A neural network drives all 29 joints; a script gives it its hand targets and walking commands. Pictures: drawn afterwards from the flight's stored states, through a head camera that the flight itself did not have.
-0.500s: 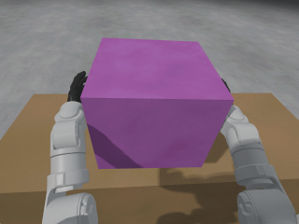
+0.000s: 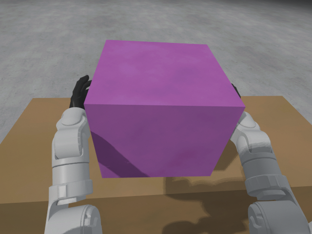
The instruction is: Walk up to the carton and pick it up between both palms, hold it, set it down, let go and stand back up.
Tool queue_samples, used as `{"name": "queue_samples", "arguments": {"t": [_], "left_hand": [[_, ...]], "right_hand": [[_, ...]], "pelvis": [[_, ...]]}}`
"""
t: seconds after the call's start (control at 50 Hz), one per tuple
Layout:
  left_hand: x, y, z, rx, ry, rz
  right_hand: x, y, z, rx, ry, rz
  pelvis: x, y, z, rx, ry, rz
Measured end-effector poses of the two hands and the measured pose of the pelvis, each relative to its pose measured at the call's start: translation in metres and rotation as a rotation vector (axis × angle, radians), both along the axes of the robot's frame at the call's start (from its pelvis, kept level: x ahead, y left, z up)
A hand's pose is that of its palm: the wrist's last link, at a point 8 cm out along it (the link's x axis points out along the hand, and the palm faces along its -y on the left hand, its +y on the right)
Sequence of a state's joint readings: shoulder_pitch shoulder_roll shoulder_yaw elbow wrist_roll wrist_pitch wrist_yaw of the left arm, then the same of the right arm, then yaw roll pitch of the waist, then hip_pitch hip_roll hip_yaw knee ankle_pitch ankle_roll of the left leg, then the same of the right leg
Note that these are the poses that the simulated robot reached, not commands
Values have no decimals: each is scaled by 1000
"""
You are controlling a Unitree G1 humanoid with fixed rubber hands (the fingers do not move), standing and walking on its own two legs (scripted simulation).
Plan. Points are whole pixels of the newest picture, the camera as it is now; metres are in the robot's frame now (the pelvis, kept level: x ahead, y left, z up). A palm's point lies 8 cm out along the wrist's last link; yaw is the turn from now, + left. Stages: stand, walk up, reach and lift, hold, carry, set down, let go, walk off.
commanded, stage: set down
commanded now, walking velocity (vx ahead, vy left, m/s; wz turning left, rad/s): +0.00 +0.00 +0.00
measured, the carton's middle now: (157, 107) +0.40 +0.00 +0.16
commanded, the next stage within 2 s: none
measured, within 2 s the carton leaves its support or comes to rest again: neither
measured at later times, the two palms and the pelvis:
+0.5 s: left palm (81, 118) +0.36 +0.20 +0.15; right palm (222, 123) +0.37 -0.18 +0.12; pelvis +0.01 -0.01 +0.00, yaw +2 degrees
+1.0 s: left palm (82, 124) +0.37 +0.20 +0.12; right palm (215, 122) +0.40 -0.17 +0.11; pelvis +0.01 -0.02 +0.00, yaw +2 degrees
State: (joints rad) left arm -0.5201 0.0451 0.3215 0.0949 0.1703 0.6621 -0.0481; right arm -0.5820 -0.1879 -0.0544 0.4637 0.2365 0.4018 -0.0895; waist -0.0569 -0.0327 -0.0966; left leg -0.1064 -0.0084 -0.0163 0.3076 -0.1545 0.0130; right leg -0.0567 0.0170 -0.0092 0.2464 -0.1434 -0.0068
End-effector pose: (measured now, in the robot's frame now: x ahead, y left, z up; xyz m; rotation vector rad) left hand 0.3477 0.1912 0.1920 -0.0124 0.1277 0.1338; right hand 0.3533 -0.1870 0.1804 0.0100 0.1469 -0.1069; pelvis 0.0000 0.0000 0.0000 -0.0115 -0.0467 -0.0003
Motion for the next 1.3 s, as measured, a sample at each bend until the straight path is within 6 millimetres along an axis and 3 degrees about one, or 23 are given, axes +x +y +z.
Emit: {"name": "queue_samples", "arguments": {"t": [0.22, 0.48, 0.64, 0.76, 1.0, 1.3], "left_hand": [[4, 12, 11, 21, -94, 8], [8, 8, -38, 39, -33, 23], [17, -4, -41, 30, -46, 27], [19, -1, -46, 14, -28, 34], [18, 13, -69, 26, 8, 65], [33, 3, -85, 22, 36, 63]], "right_hand": [[12, 12, 1, -23, -95, 26], [18, 9, -56, -67, -47, 44], [27, -3, -52, -97, -64, 43], [35, 0, -52, -115, -45, 57], [43, 15, -74, -116, -19, 91], [54, 4, -84, -119, 3, 89]], "pelvis": [[5, -2, 0, 5, -29, 6], [12, -9, -1, 4, -22, 34], [15, -17, 0, 6, 10, 29], [16, -21, 0, 9, 20, 22], [13, -18, 0, 5, 40, 40], [14, -15, 1, 6, 81, 13]]}}
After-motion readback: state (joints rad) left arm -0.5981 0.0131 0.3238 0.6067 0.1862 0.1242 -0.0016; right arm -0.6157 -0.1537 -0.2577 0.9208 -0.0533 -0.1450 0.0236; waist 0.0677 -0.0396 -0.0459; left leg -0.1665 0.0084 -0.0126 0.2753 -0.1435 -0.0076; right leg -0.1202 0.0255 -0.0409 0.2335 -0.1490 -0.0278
